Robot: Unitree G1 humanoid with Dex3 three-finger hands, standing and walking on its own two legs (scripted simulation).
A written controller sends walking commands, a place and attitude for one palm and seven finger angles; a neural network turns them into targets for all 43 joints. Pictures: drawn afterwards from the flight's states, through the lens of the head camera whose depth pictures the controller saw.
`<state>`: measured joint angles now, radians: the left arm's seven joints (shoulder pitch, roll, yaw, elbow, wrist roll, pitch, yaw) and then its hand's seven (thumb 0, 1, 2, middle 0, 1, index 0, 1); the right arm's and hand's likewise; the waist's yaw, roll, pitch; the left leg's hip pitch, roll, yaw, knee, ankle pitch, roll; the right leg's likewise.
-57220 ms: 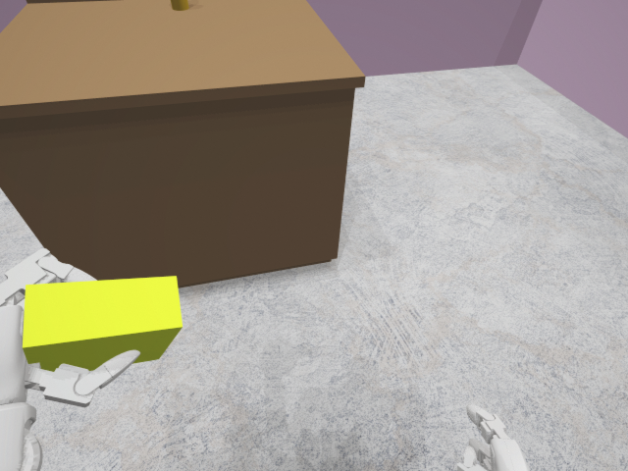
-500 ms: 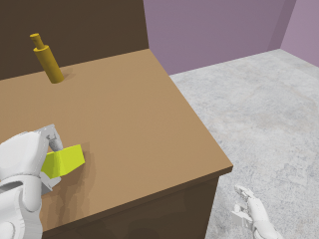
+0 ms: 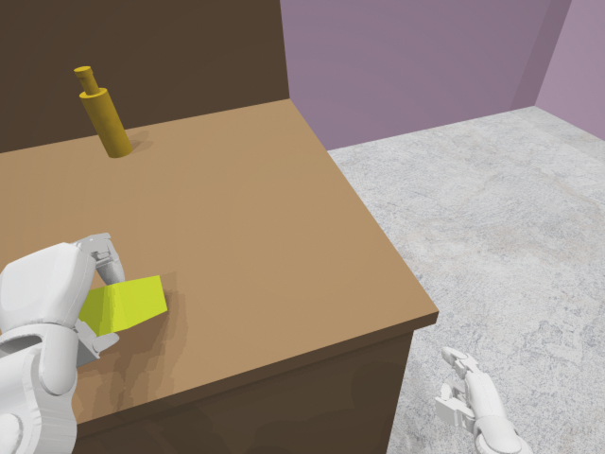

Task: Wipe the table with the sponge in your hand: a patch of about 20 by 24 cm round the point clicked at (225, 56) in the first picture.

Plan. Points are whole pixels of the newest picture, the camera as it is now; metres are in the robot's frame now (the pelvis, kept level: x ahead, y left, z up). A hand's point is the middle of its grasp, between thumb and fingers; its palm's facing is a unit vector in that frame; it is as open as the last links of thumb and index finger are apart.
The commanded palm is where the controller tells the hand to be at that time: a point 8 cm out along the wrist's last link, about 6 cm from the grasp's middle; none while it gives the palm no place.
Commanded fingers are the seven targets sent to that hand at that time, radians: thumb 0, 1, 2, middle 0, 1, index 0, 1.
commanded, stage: lift the sponge slowly off the table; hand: left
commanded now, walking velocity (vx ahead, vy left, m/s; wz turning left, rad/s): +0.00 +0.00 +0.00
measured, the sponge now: (104, 308) +0.23 +0.30 +0.11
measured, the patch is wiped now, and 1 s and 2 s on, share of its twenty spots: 0.95 0.95 0.95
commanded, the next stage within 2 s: bring the sponge back beside the body in 1.58 s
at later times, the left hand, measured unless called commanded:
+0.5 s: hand (87, 297) +0.21 +0.28 +0.17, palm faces +0.18 -0.09 -0.98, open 9.0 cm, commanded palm +0.17 +0.28 +0.24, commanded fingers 0.00 0.10 1.30 -1.20 -1.60 -1.20 -1.60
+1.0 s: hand (67, 281) +0.20 +0.28 +0.20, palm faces +0.24 -0.08 -0.97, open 9.0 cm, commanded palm +0.16 +0.28 +0.28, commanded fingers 0.00 0.10 1.30 -1.20 -1.60 -1.20 -1.60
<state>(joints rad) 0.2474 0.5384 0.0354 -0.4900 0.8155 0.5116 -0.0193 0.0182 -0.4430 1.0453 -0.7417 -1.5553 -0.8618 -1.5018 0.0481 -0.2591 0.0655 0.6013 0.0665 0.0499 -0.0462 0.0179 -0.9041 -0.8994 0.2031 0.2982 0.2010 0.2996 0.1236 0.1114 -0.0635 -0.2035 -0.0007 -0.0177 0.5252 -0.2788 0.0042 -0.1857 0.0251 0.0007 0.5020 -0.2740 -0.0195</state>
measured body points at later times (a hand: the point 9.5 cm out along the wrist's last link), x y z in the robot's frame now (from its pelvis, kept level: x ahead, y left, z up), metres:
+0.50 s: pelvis -0.02 -0.01 +0.00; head -0.05 -0.06 +0.45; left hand +0.19 +0.28 +0.22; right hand +0.24 -0.21 -0.07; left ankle +0.00 +0.12 -0.74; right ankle +0.00 -0.11 -0.74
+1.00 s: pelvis -0.03 -0.01 +0.00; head -0.07 -0.07 +0.45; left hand +0.19 +0.28 +0.26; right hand +0.24 -0.20 -0.06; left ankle +0.00 +0.12 -0.74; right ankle +0.00 -0.11 -0.74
